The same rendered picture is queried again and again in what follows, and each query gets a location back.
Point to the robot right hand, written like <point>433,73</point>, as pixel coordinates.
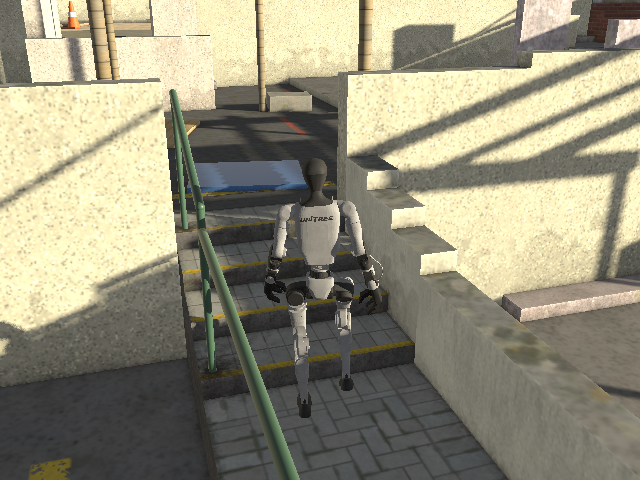
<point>376,299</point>

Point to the right robot shin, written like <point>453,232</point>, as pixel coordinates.
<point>345,346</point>

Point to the robot left forearm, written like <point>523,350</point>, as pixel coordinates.
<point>272,269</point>

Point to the robot left upper arm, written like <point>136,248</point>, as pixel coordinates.
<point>285,213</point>

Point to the robot left hand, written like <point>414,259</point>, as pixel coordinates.
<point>268,288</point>

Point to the robot right forearm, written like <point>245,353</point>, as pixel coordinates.
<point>367,270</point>

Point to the robot right upper arm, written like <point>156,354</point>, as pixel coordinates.
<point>348,210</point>

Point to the left robot foot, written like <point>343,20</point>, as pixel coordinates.
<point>304,409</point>

